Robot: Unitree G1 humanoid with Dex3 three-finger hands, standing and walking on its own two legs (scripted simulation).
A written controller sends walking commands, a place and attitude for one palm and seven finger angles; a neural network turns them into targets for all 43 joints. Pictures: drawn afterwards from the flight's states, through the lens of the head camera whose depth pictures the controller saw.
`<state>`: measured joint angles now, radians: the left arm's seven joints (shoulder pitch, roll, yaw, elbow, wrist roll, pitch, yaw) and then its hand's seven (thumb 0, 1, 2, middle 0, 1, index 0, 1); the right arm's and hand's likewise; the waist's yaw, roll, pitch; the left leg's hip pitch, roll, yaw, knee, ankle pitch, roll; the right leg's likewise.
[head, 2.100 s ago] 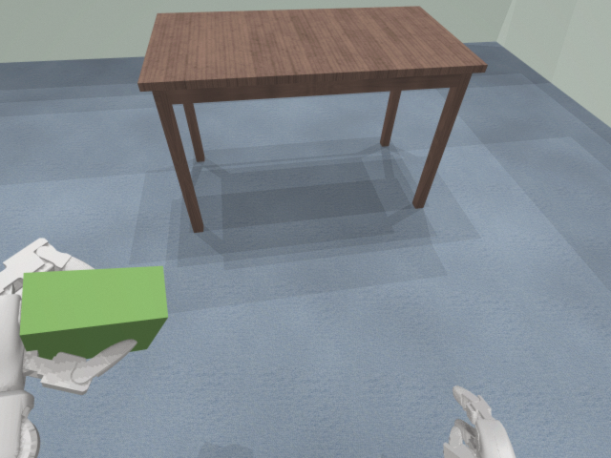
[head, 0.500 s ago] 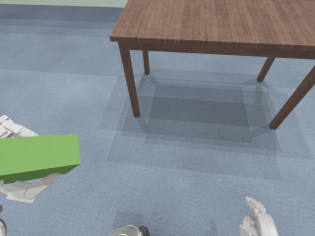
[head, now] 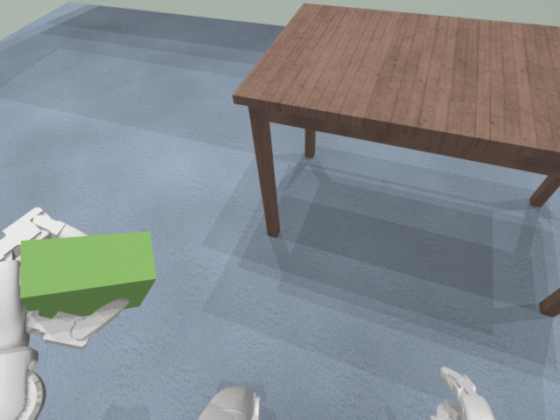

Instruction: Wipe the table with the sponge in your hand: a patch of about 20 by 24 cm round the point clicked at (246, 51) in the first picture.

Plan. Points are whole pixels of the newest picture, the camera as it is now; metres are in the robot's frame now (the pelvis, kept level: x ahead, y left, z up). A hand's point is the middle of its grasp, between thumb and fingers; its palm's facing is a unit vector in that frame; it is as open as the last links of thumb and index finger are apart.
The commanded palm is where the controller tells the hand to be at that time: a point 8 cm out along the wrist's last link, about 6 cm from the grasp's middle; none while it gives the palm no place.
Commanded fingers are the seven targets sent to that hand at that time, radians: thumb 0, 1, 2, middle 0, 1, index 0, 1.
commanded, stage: walk to a spot facing it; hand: left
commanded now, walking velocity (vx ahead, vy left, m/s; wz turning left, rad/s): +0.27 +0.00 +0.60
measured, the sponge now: (108, 277) +0.23 +0.21 +0.15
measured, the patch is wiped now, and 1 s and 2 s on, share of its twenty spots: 0.00 0.00 0.00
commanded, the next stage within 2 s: none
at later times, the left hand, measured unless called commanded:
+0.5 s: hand (43, 236) +0.25 +0.25 +0.21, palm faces +0.54 -0.69 -0.49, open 9.5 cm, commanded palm +0.19 +0.29 +0.19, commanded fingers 0.00 0.10 1.30 -1.20 -1.60 -1.20 -1.60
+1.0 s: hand (33, 334) +0.15 +0.21 +0.21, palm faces +0.76 -0.46 -0.45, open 9.6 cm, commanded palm +0.08 +0.22 +0.19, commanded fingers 0.00 0.10 1.30 -1.20 -1.60 -1.20 -1.60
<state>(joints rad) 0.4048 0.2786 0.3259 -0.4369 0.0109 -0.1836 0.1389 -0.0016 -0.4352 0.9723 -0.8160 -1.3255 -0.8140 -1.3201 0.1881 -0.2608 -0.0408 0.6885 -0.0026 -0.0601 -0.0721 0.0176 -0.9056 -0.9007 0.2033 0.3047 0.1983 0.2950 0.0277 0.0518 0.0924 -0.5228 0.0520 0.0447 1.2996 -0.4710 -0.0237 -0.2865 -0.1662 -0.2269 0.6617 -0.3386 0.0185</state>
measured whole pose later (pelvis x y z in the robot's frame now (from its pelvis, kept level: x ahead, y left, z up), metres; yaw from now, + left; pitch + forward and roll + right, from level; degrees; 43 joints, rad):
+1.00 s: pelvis +0.10 -0.10 +0.01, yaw +33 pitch +0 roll +3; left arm 0.50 0.40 0.38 -0.60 -0.05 -0.16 0.17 0.00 -0.44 0.98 -0.81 -1.33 -0.81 -1.33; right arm 0.19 -0.28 -0.06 0.55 -0.02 -0.05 -0.11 0.02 -0.91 -0.90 0.20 0.30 0.19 0.29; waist 0.00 -0.03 0.05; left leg -0.35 0.06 0.11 0.79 -0.44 -0.06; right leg -0.30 -0.14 -0.34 0.51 -0.21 -0.08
